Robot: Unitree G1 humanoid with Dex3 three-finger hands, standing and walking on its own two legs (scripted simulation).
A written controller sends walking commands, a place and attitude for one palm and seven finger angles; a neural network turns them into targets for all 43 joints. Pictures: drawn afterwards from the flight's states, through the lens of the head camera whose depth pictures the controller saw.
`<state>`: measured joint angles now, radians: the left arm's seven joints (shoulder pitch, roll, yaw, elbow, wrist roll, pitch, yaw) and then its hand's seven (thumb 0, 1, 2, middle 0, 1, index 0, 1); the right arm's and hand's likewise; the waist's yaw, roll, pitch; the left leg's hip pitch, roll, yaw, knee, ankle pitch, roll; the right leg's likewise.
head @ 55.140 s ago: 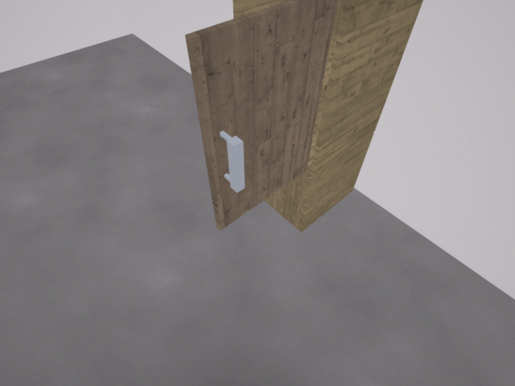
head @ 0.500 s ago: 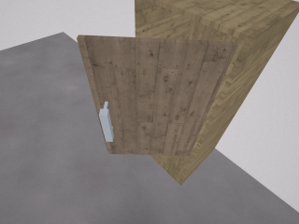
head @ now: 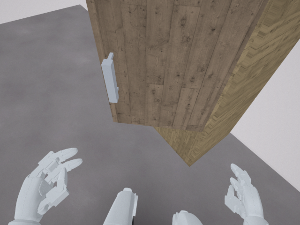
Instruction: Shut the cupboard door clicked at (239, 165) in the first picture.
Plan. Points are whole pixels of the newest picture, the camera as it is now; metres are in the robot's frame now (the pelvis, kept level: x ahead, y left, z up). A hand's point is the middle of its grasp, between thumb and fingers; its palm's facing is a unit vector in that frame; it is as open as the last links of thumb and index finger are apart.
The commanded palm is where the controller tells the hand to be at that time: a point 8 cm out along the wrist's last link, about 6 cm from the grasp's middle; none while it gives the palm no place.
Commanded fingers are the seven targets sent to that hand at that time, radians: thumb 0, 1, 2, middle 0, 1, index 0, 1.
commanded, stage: raise the hand and make a fist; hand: left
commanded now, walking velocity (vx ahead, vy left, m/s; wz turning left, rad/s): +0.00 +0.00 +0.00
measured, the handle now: (112, 78) +0.51 +0.19 +0.07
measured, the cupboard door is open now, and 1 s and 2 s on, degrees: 46 46 46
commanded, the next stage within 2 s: bring the fist close to the handle in 1.42 s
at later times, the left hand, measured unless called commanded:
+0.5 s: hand (71, 169) +0.22 +0.22 +0.06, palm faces +0.01 -1.00 -0.03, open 3.5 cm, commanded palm +0.20 +0.27 +0.07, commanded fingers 0.00 0.90 0.90 -1.12 -1.30 -1.12 -1.30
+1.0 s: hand (72, 165) +0.23 +0.21 +0.07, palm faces +0.01 -1.00 -0.04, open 3.1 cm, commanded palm +0.21 +0.26 +0.08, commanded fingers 0.00 0.90 0.90 -1.30 -1.50 -1.30 -1.50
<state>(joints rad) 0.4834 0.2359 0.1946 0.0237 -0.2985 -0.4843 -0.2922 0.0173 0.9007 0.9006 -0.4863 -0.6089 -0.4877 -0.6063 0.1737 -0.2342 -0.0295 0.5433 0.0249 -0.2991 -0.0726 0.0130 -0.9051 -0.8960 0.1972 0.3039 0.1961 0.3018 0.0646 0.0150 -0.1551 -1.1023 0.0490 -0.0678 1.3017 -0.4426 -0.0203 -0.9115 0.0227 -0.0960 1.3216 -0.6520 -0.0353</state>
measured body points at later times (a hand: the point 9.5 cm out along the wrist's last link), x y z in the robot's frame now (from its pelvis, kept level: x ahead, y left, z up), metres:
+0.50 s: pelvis +0.01 +0.03 +0.01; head +0.08 +0.04 +0.46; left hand +0.21 +0.27 +0.06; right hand +0.20 -0.22 -0.06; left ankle +0.10 +0.13 -0.61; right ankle +0.01 -0.10 -0.61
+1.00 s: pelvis +0.01 +0.02 +0.02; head +0.06 +0.04 +0.46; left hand +0.22 +0.27 +0.08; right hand +0.19 -0.20 -0.05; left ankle +0.10 +0.13 -0.61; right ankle +0.01 -0.10 -0.61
